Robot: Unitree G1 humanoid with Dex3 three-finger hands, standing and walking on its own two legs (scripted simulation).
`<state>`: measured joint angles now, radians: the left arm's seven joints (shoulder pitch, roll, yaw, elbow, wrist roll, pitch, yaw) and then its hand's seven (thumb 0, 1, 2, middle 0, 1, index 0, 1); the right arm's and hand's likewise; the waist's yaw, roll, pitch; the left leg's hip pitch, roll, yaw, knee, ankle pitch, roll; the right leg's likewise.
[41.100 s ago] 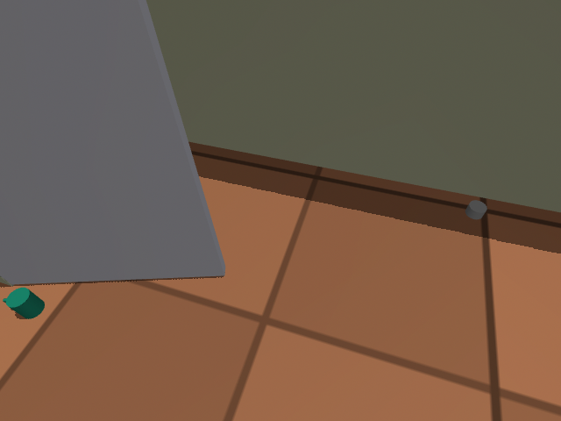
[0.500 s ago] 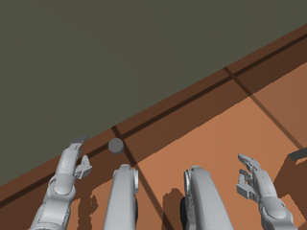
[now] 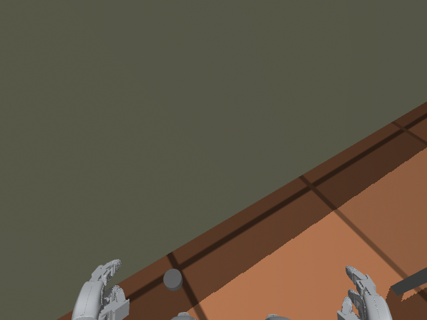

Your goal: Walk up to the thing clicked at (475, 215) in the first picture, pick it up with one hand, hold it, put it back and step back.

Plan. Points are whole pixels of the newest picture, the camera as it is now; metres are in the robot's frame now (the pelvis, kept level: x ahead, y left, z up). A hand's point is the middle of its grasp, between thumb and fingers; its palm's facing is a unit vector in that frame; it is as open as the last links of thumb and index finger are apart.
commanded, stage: home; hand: left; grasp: from above
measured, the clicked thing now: (173, 279) +0.39 +0.20 -0.68
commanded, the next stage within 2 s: none
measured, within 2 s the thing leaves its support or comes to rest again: neither
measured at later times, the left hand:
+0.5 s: hand (122, 312) +0.17 +0.18 -0.03, palm faces +0.06 -0.98 -0.20, open 7.4 cm
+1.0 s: hand (127, 313) +0.17 +0.17 -0.03, palm faces +0.06 -0.98 -0.20, open 7.4 cm
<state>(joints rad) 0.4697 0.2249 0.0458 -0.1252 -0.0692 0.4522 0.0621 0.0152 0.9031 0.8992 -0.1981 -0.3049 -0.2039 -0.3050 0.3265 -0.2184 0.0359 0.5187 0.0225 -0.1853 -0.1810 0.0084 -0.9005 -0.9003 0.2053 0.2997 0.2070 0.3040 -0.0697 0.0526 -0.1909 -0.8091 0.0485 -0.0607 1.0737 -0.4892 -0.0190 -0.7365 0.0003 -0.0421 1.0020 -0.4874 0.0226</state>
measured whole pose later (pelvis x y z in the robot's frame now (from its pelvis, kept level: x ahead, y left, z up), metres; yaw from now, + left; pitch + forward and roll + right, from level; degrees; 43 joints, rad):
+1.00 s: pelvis +0.00 -0.01 +0.01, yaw +1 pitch +9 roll -2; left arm 0.49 0.22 0.03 -0.12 -0.05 0.46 0.01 0.02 0.90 0.90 -0.20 -0.30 -0.20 -0.30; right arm 0.30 -0.22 0.03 0.54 0.00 -0.25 -0.18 0.01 -0.90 -0.90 0.21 0.30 0.21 0.30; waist -0.04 0.05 -0.16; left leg -0.69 0.04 -0.06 1.00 -0.47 -0.03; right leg -0.62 -0.01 -0.04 0.94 -0.48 0.02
